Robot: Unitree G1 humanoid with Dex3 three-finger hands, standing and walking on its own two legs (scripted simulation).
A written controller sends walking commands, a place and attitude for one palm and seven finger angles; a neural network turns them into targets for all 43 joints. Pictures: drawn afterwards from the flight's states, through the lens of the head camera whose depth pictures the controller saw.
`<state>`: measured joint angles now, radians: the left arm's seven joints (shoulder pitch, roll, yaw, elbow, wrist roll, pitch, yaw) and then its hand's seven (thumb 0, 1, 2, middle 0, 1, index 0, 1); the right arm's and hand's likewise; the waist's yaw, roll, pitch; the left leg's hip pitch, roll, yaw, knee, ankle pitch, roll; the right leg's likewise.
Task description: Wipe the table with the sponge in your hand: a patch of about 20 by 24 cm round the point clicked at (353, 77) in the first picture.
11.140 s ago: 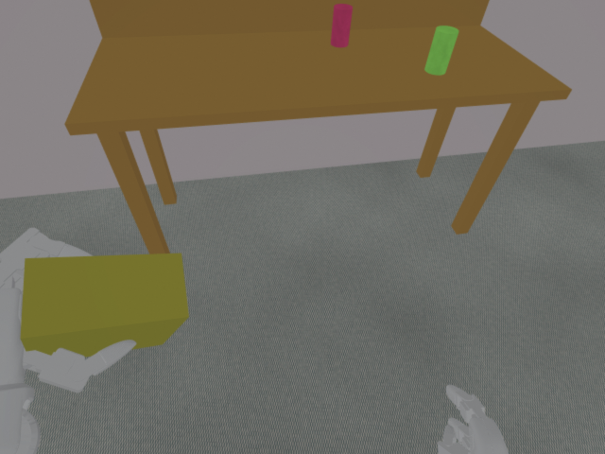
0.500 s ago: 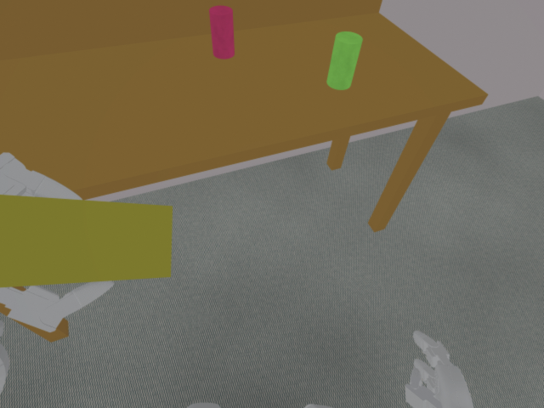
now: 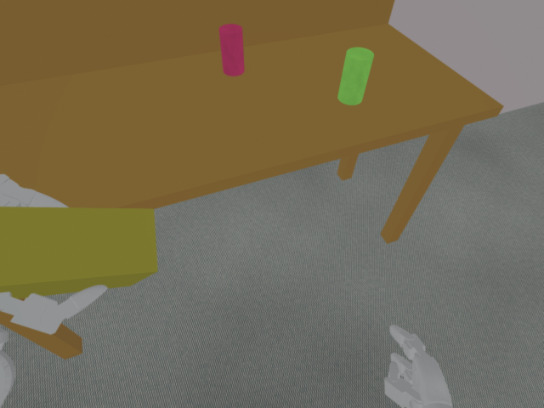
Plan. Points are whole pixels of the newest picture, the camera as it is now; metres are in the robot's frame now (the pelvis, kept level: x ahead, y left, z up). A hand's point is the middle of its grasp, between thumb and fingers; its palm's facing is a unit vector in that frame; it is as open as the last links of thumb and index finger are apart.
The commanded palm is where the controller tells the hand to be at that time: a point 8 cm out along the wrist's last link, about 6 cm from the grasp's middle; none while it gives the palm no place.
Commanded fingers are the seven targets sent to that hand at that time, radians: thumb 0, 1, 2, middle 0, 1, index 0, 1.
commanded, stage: shuffle to correct the standing spot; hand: left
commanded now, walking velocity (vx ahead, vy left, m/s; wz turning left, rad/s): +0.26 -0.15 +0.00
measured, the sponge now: (101, 253) +0.24 +0.21 +0.16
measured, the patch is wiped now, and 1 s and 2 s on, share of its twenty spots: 0.00 0.00 0.00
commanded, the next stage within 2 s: none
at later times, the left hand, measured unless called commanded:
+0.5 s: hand (120, 204) +0.30 +0.21 +0.17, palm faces +0.40 -0.82 -0.40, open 10.6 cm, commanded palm +0.25 +0.25 +0.18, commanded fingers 0.00 0.10 1.30 -1.20 -1.60 -1.20 -1.60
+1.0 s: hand (225, 150) +0.42 +0.11 +0.16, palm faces +0.41 -0.83 -0.37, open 10.6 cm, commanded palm +0.36 +0.14 +0.18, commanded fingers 0.00 0.10 1.30 -1.20 -1.60 -1.20 -1.60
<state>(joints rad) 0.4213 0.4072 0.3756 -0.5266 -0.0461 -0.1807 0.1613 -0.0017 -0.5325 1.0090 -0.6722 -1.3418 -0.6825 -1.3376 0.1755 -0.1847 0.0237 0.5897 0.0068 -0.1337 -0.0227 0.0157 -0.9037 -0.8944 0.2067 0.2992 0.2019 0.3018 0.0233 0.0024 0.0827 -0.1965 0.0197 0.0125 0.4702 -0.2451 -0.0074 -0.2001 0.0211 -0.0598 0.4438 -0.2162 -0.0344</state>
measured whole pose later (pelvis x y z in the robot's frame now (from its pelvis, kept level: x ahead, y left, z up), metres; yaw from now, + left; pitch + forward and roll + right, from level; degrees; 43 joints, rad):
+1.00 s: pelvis +0.20 -0.14 -0.03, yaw +0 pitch -2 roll +0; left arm 0.43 0.40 0.40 -0.61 -0.05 -0.15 0.16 0.00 -0.54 1.01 -0.67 -1.34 -0.68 -1.33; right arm 0.17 -0.22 0.00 0.59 0.00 -0.09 -0.03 0.02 -0.91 -0.89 0.21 0.30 0.20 0.30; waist 0.01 -0.06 0.10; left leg -0.33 0.06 0.12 0.67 -0.32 0.01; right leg -0.37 -0.01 -0.12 0.75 -0.36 -0.07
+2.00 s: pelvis +0.41 -0.30 +0.00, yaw +3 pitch -1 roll +4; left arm 0.47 0.34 0.34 -0.45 -0.03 -0.21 0.15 0.00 -0.54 1.01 -0.67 -1.34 -0.68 -1.33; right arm 0.20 -0.23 0.00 0.64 0.00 -0.09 -0.04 0.02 -0.91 -0.89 0.21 0.30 0.20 0.30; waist 0.02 0.00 0.09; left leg -0.47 0.03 0.08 0.84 -0.28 -0.01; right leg -0.16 -0.03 -0.08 0.49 -0.32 -0.07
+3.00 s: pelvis +0.41 -0.19 -0.01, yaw -1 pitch +1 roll -1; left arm 0.33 0.54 0.45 -0.50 -0.04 -0.28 0.16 0.00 -0.54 1.01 -0.68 -1.34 -0.69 -1.32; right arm 0.21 -0.21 0.03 0.60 -0.03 -0.22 0.09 0.02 -0.90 -0.89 0.21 0.30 0.20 0.30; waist 0.07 -0.13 0.11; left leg -0.35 -0.07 0.02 0.58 -0.24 0.07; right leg -0.34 -0.07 -0.03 0.68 -0.36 -0.02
